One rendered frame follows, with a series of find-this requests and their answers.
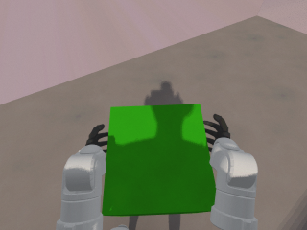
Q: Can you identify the carton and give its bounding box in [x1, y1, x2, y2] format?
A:
[102, 103, 216, 217]

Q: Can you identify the right robot hand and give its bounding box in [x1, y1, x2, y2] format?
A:
[203, 114, 230, 152]

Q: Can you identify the right robot forearm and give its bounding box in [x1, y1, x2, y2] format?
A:
[209, 137, 258, 230]

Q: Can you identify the left robot hand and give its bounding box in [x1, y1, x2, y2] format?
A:
[85, 124, 108, 153]

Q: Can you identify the left robot forearm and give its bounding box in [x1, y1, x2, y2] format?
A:
[56, 144, 106, 230]

